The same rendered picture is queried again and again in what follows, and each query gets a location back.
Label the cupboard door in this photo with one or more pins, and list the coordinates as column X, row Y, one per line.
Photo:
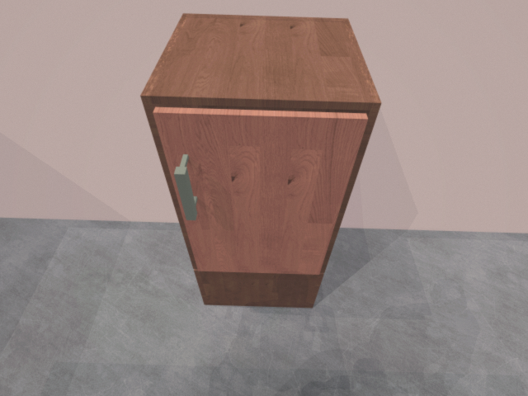
column 269, row 184

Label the handle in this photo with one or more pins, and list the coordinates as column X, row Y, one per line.
column 184, row 187

